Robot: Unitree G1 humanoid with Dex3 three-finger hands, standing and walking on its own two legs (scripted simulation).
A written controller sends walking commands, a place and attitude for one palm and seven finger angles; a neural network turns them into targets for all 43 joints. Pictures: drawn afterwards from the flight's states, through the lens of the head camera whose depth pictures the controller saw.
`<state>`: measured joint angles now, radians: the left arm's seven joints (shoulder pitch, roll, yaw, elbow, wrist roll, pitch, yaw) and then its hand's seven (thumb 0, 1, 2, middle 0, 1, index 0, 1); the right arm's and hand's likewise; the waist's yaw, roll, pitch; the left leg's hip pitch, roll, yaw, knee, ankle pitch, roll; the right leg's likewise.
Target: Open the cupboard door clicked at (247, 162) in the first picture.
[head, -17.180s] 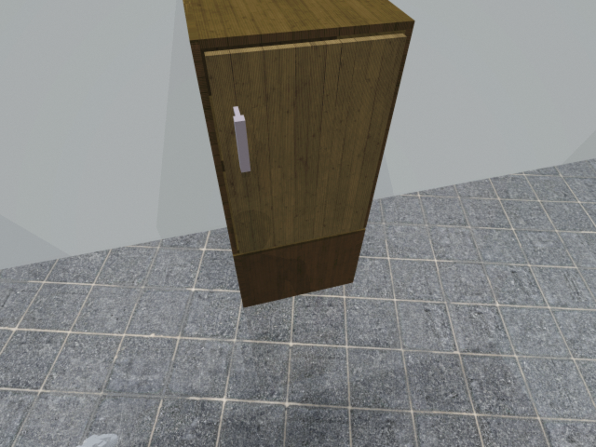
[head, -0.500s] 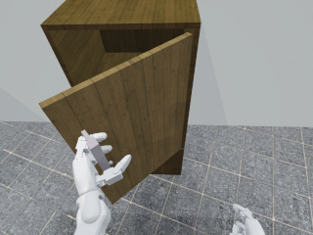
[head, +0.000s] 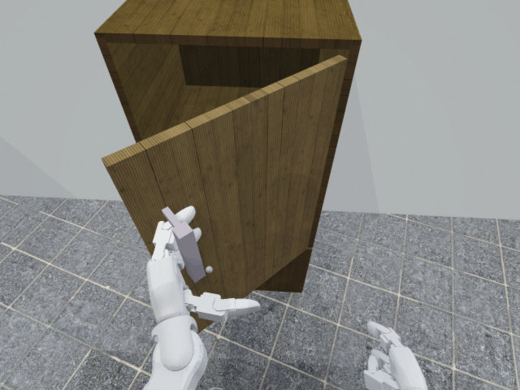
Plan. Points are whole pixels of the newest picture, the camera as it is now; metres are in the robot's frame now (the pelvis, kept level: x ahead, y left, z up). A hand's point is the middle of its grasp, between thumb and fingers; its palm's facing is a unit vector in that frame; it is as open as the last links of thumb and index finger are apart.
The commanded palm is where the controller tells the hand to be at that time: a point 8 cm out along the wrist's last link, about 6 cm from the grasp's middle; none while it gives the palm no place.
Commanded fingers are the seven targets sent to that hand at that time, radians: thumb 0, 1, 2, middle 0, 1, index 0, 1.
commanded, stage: slide the hand sideways off the handle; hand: left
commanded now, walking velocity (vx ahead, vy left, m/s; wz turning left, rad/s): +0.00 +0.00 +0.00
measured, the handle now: (183, 245) +0.31 +0.14 +0.07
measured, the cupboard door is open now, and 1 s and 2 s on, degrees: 43 45 44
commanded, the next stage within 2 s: draw the hand back to the body in 1.24 s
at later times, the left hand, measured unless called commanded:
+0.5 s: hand (201, 300) +0.23 +0.10 +0.07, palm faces -0.07 -1.00 -0.01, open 16.2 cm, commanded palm +0.20 +0.16 +0.07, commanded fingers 0.00 -0.50 0.30 -0.15 -0.30 -0.15 -0.30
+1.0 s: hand (165, 324) +0.20 +0.14 +0.06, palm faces -0.02 -1.00 -0.06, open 16.2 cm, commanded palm +0.16 +0.21 +0.07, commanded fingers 0.00 -0.50 0.30 -0.15 -0.30 -0.15 -0.30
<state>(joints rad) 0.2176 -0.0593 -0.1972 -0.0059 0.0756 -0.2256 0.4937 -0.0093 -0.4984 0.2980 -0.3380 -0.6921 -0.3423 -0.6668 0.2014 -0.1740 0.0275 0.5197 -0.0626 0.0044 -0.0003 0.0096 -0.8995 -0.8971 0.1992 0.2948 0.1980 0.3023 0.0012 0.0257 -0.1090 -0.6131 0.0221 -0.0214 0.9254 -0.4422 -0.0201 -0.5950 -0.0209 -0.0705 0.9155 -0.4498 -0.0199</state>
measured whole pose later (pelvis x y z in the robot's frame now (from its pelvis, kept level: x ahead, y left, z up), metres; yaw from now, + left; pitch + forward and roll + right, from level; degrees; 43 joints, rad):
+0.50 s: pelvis -0.01 +0.01 -0.01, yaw -1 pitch +7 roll -1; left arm 0.35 0.09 -0.16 -0.15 -0.05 -0.24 0.04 -0.01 -0.50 0.30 -0.18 -0.32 -0.17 -0.32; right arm 0.27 -0.21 0.04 0.43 0.00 -0.07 -0.01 0.01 -0.90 -0.90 0.20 0.29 0.20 0.30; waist -0.02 0.03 -0.10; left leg -0.65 0.02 0.00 0.97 -0.46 0.00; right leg -0.63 -0.03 -0.05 0.96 -0.45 0.00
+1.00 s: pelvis +0.01 +0.00 -0.02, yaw +0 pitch +10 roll -1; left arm 0.59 0.18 0.02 -0.29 -0.18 -0.29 -0.14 -0.01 -0.50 0.30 -0.19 -0.32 -0.19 -0.32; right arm 0.27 -0.23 0.01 0.42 0.02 -0.09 -0.04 0.01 -0.90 -0.90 0.20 0.29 0.20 0.30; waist 0.00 0.04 -0.12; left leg -0.70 0.03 -0.03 1.03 -0.51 -0.03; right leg -0.68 -0.01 -0.08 1.01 -0.51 -0.02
